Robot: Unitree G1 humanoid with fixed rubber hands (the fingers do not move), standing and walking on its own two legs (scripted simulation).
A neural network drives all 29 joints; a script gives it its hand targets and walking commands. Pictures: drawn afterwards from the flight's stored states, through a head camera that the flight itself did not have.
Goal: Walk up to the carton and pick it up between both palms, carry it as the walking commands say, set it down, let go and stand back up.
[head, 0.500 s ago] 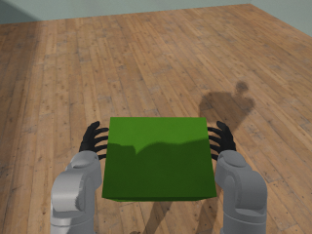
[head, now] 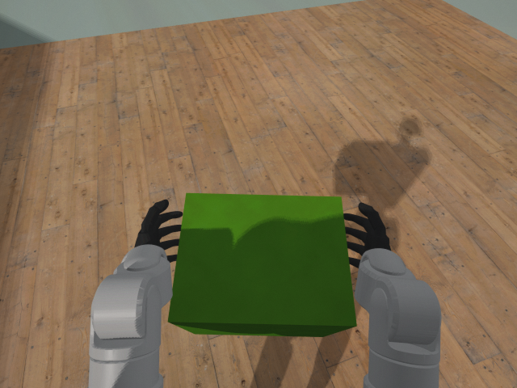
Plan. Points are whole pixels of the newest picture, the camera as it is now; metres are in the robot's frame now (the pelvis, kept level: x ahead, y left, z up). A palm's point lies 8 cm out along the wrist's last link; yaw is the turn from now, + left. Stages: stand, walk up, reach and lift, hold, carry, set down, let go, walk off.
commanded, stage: carry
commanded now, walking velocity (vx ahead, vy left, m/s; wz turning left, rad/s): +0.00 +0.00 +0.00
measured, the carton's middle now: (261, 271) +0.29 +0.00 +0.01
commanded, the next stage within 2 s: none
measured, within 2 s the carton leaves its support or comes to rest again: neither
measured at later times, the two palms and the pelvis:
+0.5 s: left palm (144, 216) +0.33 +0.16 +0.10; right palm (352, 211) +0.33 -0.13 +0.11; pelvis +0.07 +0.01 +0.00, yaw +0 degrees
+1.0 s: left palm (131, 257) +0.27 +0.18 +0.08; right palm (347, 252) +0.28 -0.12 +0.09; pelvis +0.01 +0.03 +0.00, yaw +0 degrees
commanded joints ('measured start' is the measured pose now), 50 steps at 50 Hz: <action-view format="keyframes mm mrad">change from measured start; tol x8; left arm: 1 -330 -994 -574 -92 -382 -21 -257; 36 -352 -948 -569 -77 -388 -18 -248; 50 -414 -871 -481 100 -307 -150 -261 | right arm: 1 -368 984 631 -86 402 -14 273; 36 -332 945 593 -19 362 -18 267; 50 -375 868 486 168 277 -154 282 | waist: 1 -8 -163 -372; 6 4 -33 -376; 20 -5 20 -321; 50 0 -23 -234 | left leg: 1 -29 22 -2 -188 129 -11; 6 97 103 -11 -105 650 -12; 13 60 52 12 -147 593 -12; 20 178 90 -6 -78 945 28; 27 60 53 -5 -104 657 17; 34 102 92 -25 -68 826 50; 44 -10 75 -37 -135 379 64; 50 -41 77 -47 -181 287 70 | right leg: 1 404 -232 203 -38 642 -31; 4 321 -167 133 4 565 2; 11 332 -152 127 84 843 -16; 21 164 -79 66 91 496 14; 27 263 -133 115 113 691 -17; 33 167 -108 93 136 459 1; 38 203 -136 129 121 466 -15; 50 172 -119 151 -6 111 -2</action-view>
